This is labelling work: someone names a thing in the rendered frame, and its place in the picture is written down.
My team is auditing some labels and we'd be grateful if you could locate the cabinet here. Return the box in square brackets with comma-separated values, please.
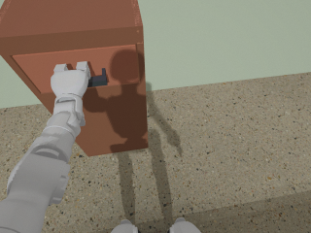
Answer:
[0, 0, 149, 157]

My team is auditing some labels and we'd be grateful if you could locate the robot left upper arm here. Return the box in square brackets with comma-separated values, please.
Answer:
[0, 153, 71, 233]

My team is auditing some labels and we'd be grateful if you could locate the left robot hand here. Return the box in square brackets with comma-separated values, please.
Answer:
[51, 61, 91, 126]

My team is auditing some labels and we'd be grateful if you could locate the robot left shin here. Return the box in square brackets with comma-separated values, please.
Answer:
[121, 219, 132, 225]

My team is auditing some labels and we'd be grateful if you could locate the handle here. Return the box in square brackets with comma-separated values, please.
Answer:
[87, 68, 108, 87]

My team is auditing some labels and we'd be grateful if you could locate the left robot forearm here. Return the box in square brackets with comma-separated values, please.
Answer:
[7, 93, 83, 196]

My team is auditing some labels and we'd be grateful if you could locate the drawer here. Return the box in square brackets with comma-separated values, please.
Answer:
[13, 44, 139, 93]

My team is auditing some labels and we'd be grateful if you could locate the left robot thigh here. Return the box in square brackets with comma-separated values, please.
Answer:
[111, 223, 138, 233]

